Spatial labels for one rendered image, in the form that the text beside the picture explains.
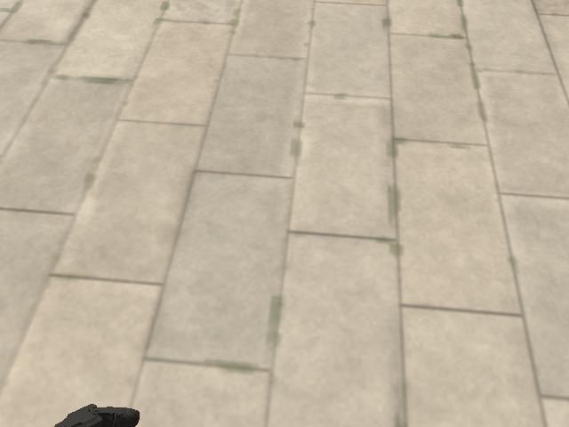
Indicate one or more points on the left robot hand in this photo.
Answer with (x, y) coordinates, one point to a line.
(93, 416)

